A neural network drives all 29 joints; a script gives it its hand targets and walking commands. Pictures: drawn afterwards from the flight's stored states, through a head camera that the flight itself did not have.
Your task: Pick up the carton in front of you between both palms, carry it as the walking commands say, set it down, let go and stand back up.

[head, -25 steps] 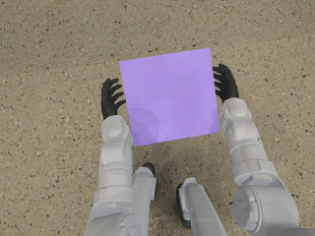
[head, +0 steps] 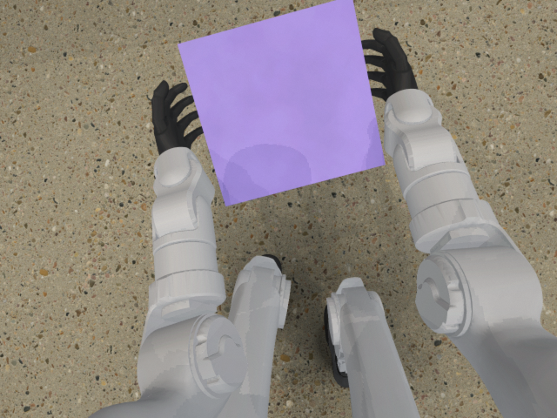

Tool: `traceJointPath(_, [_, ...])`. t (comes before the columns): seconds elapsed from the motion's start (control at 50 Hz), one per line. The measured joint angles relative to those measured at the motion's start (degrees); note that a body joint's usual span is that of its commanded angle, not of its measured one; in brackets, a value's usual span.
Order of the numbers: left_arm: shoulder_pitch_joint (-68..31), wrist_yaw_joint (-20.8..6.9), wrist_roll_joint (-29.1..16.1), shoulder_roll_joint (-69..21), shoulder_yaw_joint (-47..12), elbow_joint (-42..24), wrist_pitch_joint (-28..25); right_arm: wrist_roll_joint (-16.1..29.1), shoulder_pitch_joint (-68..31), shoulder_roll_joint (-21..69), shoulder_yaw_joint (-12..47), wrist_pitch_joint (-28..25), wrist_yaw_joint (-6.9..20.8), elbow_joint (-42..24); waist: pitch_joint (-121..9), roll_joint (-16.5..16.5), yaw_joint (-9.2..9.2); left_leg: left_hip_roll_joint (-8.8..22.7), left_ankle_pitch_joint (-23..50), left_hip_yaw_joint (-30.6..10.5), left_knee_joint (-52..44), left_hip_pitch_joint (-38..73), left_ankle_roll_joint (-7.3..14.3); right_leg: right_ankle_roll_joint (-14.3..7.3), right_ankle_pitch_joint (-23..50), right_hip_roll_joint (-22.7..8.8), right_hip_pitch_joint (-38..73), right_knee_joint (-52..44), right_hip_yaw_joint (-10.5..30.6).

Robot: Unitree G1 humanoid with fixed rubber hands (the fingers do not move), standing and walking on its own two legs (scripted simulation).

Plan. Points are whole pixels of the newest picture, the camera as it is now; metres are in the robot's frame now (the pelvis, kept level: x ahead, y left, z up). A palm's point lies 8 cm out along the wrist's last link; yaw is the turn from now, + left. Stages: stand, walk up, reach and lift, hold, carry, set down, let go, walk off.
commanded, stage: set down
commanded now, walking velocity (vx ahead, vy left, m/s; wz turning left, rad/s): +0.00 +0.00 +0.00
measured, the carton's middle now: (282, 114) +0.53 +0.08 -0.20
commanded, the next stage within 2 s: none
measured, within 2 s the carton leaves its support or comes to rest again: rests again in 1.26 s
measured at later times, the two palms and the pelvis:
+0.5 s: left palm (201, 162) +0.45 +0.22 -0.26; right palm (359, 99) +0.57 -0.04 -0.25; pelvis -0.02 +0.00 -0.09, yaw +0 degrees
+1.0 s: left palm (201, 154) +0.47 +0.23 -0.28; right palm (357, 106) +0.58 -0.04 -0.30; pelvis -0.03 +0.00 -0.13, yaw +1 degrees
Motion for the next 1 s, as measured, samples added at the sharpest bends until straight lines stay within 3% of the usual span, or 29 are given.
traceJointPath(0.14, [-4.2, -1.4, 1.5, 0.2, 3.4, 2.6, 1.6, -0.5, -6.5, -2.8, 2.2, 2.3, 0.3, 5.2, 2.0, -0.8, 0.87, 0.4, -0.8, 0.6, 5.1, -5.7, -0.4, 0.0, -0.9, 0.8, -6.1, 5.7, 0.0])
traceJointPath(0.28, [-8.2, 0.0, -0.2, 1.2, 4.3, 2.0, 1.4, 2.9, -14.3, -5.7, 7.5, 1.9, 0.1, 9.3, 7.0, -1.2, 1.98, 0.5, -1.2, 1.2, 9.9, -10.2, -0.9, 0.1, -1.5, 1.3, -11.0, 11.2, -0.2])
traceJointPath(0.46, [-16.7, 0.5, -1.8, 3.5, 5.4, 4.9, 1.2, 4.0, -25.5, -9.8, 11.8, 1.2, 0.1, 15.7, 14.6, -0.5, 3.35, 0.2, -1.2, 1.8, 15.6, -15.4, -1.2, 0.2, -2.2, 1.1, -16.2, 17.8, -0.8])
traceJointPath(0.68, [-22.1, 1.7, -5.6, 6.5, 3.1, 11.3, 1.9, 10.3, -30.8, -14.9, 21.6, 1.7, 1.7, 20.6, 19.6, 2.3, 6.16, 1.4, -3.3, 4.3, 21.0, -17.6, -0.2, 0.6, -4.5, 1.0, -18.7, 23.7, 0.1])
traceJointPath(0.84, [-24.0, -1.5, -3.7, 8.0, 7.7, 15.7, -0.2, 6.7, -32.3, -13.8, 19.6, 1.3, 2.9, 22.3, 19.5, 0.0, 6.35, 3.1, -3.9, 5.9, 22.0, -18.4, -0.6, -1.2, -3.8, -0.1, -21.2, 25.5, -0.1])
traceJointPath(1.0, [-26.8, -3.9, -1.8, 9.1, 10.5, 18.6, -0.3, 4.9, -34.2, -13.8, 17.9, 1.2, 3.7, 23.8, 20.3, 1.3, 6.99, 3.9, -3.0, 6.5, 22.9, -19.1, -1.0, -2.3, -2.2, -0.8, -23.1, 27.1, -0.7])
